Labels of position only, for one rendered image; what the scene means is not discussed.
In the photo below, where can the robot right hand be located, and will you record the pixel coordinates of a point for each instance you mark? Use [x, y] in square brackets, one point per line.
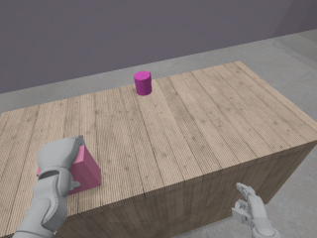
[245, 212]

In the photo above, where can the table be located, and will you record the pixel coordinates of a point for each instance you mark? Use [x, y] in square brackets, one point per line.
[170, 161]

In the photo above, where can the left robot forearm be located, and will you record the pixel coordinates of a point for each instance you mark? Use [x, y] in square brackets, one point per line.
[48, 209]

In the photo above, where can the sponge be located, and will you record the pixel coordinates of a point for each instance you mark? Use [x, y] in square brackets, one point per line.
[84, 170]

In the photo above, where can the robot left hand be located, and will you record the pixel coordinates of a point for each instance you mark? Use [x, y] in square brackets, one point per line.
[61, 153]

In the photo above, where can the right robot forearm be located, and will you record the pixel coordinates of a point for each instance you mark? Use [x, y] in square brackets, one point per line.
[263, 228]

